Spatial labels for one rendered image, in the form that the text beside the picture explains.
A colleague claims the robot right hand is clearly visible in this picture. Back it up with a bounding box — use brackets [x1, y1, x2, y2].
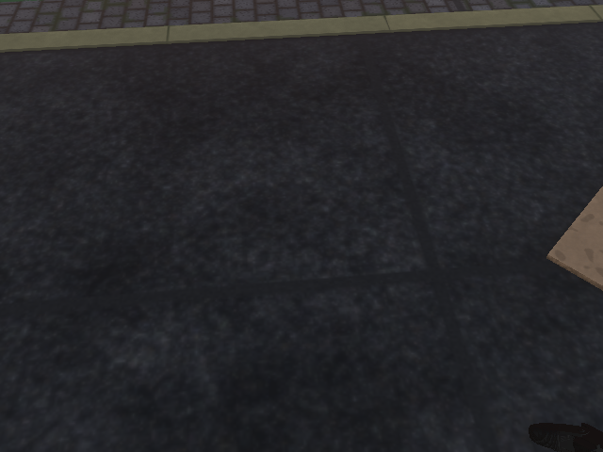
[529, 423, 603, 452]

